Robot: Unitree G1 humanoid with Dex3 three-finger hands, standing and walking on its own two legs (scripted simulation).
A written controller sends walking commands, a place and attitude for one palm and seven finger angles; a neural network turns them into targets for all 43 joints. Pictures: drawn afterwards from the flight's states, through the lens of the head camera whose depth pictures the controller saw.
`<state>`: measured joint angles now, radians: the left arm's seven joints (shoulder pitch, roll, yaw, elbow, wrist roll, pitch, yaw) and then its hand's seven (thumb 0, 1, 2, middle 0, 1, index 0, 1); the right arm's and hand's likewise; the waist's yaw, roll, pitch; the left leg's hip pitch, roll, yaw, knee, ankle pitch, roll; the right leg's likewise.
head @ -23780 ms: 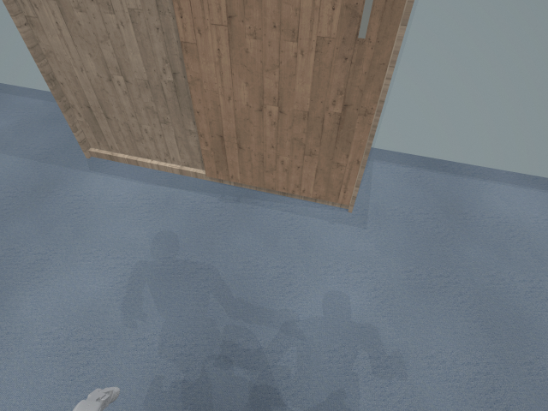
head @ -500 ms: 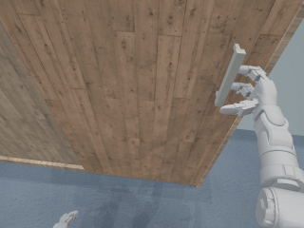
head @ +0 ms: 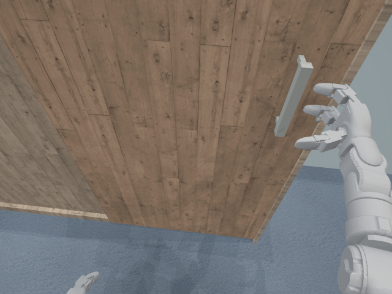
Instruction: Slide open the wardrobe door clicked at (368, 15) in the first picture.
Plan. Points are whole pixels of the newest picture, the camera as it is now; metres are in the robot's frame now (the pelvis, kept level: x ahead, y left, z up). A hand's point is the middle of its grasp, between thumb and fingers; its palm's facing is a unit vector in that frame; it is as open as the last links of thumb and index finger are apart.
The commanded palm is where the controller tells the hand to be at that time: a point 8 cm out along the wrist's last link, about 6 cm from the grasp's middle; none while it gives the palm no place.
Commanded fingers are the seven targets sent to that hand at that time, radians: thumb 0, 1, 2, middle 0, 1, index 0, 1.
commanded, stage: move the hooked fingers beside the handle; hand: right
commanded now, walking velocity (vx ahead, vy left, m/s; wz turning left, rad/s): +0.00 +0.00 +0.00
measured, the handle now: (289, 98) +0.50 -0.15 +0.16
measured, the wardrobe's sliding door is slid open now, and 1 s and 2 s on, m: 0.00 0.00 0.00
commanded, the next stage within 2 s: feel for the door with the fingertips in 1.36 s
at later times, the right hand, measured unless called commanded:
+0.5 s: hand (319, 119) +0.44 -0.20 +0.16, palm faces +0.04 +1.00 +0.00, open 14.0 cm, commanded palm +0.41 -0.25 +0.16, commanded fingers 0.00 0.50 -0.30 0.30 1.20 0.30 1.20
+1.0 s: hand (324, 119) +0.44 -0.21 +0.16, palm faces +0.04 +1.00 +0.01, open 14.0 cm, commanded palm +0.41 -0.26 +0.16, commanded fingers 0.00 0.50 -0.30 0.30 1.20 0.30 1.20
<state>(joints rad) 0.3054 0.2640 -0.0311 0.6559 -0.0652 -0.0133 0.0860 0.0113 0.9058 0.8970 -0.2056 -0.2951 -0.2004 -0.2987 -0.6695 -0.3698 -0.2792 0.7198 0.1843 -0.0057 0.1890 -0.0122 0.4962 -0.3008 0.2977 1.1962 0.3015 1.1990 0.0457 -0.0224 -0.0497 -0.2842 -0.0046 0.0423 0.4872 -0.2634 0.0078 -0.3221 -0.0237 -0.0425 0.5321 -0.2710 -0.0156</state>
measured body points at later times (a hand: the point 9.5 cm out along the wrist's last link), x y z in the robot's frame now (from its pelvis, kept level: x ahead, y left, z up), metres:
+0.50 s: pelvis +0.00 +0.00 +0.00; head +0.02 +0.00 +0.45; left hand +0.09 +0.26 -0.11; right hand +0.43 -0.25 +0.16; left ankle -0.01 +0.12 -0.74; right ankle +0.00 -0.11 -0.74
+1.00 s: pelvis +0.01 +0.00 +0.00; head +0.03 +0.00 +0.45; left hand +0.11 +0.27 -0.11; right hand +0.43 -0.26 +0.16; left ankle -0.01 +0.12 -0.74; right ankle +0.00 -0.11 -0.74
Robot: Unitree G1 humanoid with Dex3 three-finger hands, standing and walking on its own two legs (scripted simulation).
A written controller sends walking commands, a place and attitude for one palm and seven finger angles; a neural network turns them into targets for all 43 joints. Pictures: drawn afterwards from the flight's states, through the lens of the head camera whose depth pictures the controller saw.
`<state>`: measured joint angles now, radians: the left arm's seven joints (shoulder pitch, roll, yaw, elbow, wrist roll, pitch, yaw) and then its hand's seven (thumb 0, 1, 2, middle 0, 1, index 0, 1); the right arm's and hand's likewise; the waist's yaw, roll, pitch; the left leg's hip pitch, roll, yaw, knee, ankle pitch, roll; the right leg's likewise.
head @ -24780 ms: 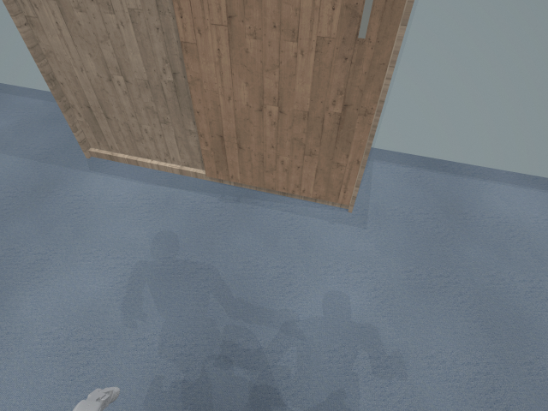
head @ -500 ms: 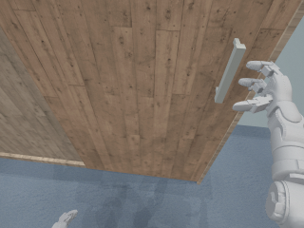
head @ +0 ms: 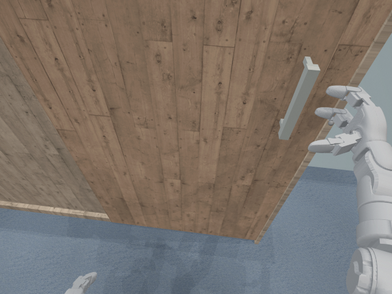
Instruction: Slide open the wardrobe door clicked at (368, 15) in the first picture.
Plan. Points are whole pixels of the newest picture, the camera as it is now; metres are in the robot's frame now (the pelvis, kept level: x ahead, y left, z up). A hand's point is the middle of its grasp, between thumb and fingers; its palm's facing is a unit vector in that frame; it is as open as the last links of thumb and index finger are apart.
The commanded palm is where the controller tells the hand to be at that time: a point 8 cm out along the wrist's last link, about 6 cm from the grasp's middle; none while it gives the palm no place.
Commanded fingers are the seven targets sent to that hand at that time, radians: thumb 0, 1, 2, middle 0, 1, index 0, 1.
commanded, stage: move the hooked fingers beside the handle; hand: right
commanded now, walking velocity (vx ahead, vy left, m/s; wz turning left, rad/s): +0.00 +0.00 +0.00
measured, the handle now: (294, 101) +0.49 -0.15 +0.16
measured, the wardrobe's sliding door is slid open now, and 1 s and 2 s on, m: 0.00 0.00 0.00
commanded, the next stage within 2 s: feel for the door with the fingertips in 0.36 s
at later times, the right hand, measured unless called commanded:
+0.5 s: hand (337, 128) +0.41 -0.22 +0.16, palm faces +0.06 +1.00 +0.00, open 14.0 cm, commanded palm +0.39 -0.26 +0.16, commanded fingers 0.00 0.50 -0.30 0.30 1.20 0.30 1.20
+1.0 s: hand (310, 119) +0.43 -0.18 +0.16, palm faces +0.04 +1.00 +0.02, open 13.9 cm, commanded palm +0.41 -0.23 +0.16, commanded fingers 0.00 0.50 -0.30 0.30 1.20 0.30 1.20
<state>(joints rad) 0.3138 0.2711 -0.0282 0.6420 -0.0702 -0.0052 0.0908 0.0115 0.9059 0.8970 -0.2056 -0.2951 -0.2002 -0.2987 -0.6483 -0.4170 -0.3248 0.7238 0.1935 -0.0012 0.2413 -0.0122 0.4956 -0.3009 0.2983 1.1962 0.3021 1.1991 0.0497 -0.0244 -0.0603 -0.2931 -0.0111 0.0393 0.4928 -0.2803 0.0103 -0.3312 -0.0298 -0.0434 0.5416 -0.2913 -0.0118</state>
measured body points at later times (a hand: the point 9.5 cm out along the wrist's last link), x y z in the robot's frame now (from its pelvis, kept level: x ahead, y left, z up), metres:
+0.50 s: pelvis -0.01 +0.00 +0.00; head +0.01 +0.00 +0.45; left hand +0.10 +0.25 -0.10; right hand +0.40 -0.28 +0.16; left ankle -0.02 +0.11 -0.74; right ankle -0.01 -0.11 -0.74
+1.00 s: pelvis -0.01 +0.00 +0.00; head +0.00 +0.00 +0.45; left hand +0.07 +0.25 -0.11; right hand +0.43 -0.23 +0.16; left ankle -0.02 +0.11 -0.74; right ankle -0.01 -0.11 -0.74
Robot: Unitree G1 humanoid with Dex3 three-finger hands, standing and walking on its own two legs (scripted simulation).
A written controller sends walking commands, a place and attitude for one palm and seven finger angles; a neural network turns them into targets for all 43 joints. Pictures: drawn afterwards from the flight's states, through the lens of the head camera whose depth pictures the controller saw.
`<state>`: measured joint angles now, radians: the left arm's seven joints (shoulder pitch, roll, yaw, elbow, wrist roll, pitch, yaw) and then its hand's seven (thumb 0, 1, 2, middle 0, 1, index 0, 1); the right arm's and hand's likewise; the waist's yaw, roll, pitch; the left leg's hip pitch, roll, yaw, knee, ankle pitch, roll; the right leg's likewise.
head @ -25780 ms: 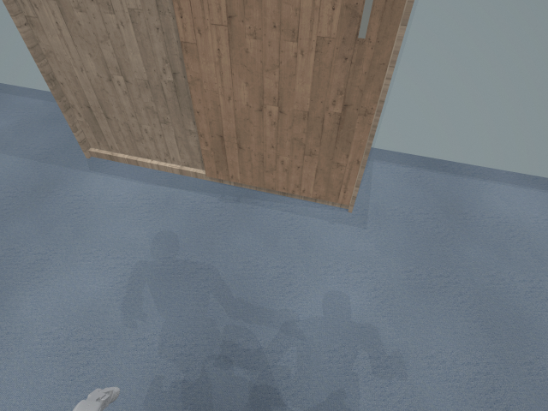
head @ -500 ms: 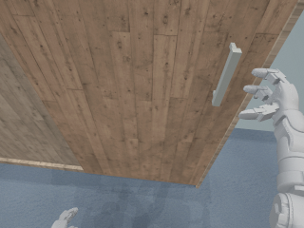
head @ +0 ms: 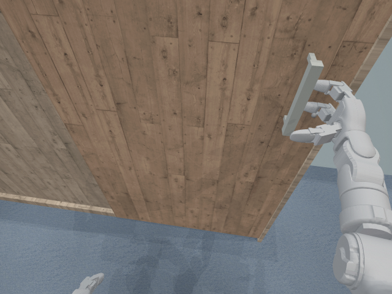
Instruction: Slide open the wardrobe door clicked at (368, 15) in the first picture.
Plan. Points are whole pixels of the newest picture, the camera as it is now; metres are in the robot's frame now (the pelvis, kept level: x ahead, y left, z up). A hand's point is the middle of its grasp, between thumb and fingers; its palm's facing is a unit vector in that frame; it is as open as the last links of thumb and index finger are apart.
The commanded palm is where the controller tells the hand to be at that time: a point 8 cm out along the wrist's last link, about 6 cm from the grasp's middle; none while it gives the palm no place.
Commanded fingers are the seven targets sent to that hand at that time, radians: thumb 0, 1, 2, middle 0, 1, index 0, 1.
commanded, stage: feel for the door with the fingertips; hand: right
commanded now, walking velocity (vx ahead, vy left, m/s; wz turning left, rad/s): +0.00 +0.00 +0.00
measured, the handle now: (298, 97) +0.50 -0.15 +0.16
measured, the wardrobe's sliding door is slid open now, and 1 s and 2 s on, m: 0.00 0.00 0.00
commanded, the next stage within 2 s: slide the fingers in behind the handle in 0.40 s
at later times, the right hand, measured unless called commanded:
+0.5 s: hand (316, 110) +0.46 -0.18 +0.17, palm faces +0.05 +1.00 +0.01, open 13.7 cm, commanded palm +0.44 -0.23 +0.16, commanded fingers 0.00 0.50 -0.30 0.30 1.20 0.30 1.20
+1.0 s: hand (306, 115) +0.45 -0.16 +0.16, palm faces +0.01 +1.00 +0.03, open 13.9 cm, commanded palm +0.42 -0.22 +0.16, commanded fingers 0.00 0.50 -0.30 0.30 1.20 0.30 1.20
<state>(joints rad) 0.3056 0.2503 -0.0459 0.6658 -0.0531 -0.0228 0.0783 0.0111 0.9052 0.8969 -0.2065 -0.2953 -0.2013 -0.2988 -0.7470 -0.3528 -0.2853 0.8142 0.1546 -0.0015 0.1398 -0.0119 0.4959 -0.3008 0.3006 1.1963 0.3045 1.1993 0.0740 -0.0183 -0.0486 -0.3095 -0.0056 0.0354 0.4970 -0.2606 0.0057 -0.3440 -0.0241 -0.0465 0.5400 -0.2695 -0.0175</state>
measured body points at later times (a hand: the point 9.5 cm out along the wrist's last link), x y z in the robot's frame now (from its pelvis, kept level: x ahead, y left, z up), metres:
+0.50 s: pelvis +0.00 +0.01 +0.00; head +0.03 +0.00 +0.45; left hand +0.09 +0.27 -0.12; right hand +0.45 -0.23 +0.17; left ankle -0.01 +0.12 -0.74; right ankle +0.00 -0.11 -0.74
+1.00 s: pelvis +0.00 +0.00 +0.00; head +0.02 +0.00 +0.45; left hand +0.07 +0.26 -0.12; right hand +0.44 -0.22 +0.16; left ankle -0.01 +0.12 -0.74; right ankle +0.00 -0.11 -0.74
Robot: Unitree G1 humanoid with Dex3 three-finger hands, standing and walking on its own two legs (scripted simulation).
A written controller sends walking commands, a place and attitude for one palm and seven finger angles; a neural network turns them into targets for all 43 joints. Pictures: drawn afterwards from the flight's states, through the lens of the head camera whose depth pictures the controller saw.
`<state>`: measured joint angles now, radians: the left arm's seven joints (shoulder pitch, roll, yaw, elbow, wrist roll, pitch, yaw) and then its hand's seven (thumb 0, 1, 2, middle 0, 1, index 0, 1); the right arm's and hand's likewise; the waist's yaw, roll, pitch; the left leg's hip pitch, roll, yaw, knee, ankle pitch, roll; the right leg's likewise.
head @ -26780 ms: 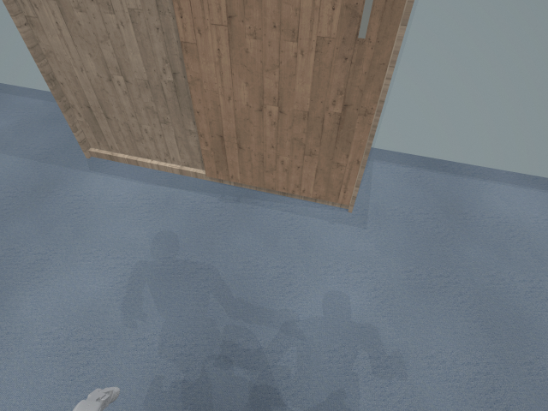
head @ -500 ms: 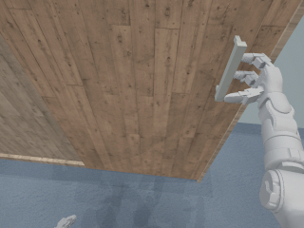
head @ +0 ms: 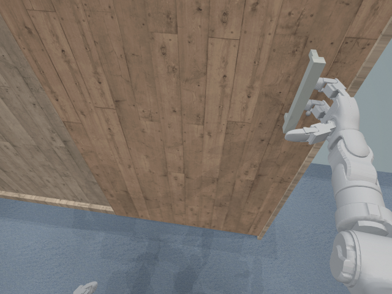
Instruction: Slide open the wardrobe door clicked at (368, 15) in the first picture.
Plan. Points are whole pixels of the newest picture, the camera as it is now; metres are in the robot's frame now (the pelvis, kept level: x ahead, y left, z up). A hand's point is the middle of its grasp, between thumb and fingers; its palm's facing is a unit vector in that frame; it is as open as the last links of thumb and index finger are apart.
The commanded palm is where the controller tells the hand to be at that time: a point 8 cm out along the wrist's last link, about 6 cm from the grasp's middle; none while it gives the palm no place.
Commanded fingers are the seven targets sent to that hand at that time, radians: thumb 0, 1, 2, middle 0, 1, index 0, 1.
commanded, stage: slide the fingers in behind the handle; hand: right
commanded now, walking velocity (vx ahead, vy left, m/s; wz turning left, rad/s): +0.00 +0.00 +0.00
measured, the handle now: (299, 94) +0.51 -0.15 +0.16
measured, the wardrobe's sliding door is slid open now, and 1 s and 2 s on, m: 0.00 0.00 0.00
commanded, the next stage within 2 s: grip the handle and tug to test in 1.32 s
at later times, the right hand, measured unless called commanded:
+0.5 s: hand (297, 112) +0.45 -0.14 +0.16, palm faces +0.02 +1.00 +0.02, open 14.0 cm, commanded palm +0.42 -0.20 +0.17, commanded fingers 0.00 0.50 -0.30 0.30 1.20 0.30 1.20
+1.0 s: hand (290, 109) +0.45 -0.13 +0.16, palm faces +0.02 +1.00 +0.01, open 13.9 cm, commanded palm +0.42 -0.18 +0.17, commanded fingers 0.00 0.50 -0.30 0.30 1.20 0.30 1.20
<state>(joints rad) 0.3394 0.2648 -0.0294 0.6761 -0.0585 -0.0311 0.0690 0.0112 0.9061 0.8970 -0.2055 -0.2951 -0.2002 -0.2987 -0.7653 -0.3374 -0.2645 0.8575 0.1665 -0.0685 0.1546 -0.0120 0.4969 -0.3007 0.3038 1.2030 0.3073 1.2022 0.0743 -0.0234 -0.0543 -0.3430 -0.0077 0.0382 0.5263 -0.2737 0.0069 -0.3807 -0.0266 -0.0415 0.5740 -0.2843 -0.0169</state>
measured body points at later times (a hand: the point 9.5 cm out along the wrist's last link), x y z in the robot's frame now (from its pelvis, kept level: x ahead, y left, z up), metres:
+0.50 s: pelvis +0.01 +0.00 +0.00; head +0.02 +0.01 +0.45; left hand +0.12 +0.25 -0.11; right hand +0.44 -0.19 +0.17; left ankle -0.01 +0.12 -0.73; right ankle +0.00 -0.11 -0.73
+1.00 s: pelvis +0.01 +0.01 +0.00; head +0.03 +0.02 +0.45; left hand +0.09 +0.27 -0.12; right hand +0.45 -0.18 +0.16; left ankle -0.01 +0.12 -0.73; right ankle +0.00 -0.11 -0.73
